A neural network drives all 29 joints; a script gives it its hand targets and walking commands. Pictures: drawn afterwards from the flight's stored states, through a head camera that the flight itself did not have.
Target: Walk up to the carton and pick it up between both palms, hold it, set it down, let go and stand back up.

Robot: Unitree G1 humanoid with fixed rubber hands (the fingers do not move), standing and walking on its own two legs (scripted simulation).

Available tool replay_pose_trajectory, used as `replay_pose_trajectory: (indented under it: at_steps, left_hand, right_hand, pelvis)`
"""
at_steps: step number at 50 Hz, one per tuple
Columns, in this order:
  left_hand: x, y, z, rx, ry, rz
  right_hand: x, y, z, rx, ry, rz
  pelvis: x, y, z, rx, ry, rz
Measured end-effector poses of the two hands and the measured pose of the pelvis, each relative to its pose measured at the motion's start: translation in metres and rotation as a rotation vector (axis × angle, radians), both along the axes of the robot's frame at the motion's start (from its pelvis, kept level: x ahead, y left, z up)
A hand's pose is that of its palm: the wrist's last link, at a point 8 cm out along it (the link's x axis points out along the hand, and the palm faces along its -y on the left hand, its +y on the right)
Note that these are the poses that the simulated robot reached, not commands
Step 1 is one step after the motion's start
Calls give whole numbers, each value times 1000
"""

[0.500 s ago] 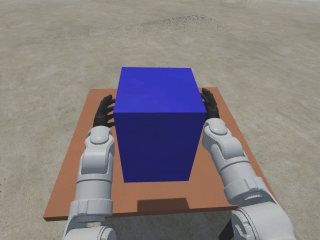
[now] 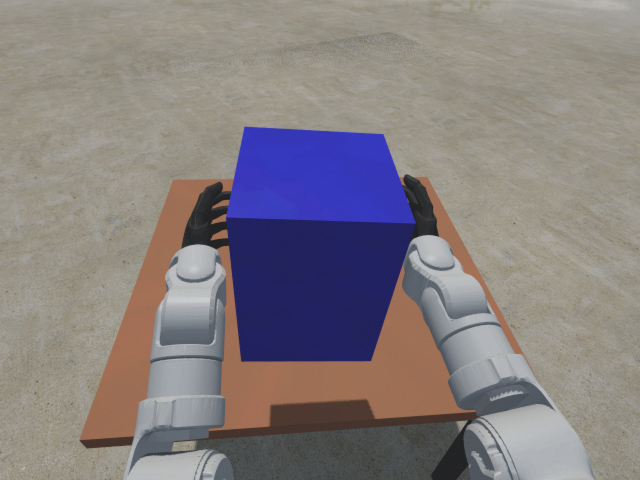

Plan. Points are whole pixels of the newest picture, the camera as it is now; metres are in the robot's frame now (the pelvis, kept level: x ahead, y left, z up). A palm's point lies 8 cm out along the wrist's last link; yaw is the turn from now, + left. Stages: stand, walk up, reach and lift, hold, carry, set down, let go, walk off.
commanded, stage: reach and lift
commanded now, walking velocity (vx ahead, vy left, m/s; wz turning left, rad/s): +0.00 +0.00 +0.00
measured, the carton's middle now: (311, 249) +0.39 -0.01 +0.13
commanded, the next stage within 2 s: hold in 0.06 s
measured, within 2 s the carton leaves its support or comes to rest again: neither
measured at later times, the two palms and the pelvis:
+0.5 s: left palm (172, 251) +0.35 +0.15 +0.18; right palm (404, 231) +0.36 -0.12 +0.18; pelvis -0.01 -0.01 +0.00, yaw +1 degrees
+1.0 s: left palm (181, 244) +0.35 +0.14 +0.19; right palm (412, 225) +0.36 -0.13 +0.18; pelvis +0.00 -0.01 +0.00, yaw +1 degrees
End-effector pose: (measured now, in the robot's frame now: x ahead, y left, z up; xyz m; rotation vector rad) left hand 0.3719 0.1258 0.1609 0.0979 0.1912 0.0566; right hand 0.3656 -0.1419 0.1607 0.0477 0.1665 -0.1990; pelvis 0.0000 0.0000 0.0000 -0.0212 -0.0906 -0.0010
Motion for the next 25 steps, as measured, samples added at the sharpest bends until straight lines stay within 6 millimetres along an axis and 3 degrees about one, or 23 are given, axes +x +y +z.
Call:
replay_pose_trajectory:
  at_steps: [9, 17, 25]
  left_hand:
    - [-5, 0, 8, 1, -10, 20]
    - [-24, 16, 23, -15, -43, 75]
    - [-26, 25, 19, -21, 2, 70]
  right_hand:
    - [1, 0, 8, 0, -12, 22]
    - [-4, 17, 26, -3, -48, 71]
    - [-7, 25, 19, 19, -5, 57]
  pelvis:
    - [-1, -4, 0, 2, -10, -4]
    - [-2, -8, 0, 3, -43, 4]
    - [-9, -8, 0, 6, -50, 23]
